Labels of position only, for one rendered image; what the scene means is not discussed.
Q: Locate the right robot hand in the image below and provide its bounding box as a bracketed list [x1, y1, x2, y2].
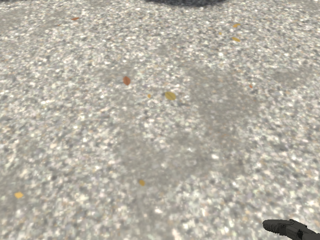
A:
[262, 219, 320, 240]

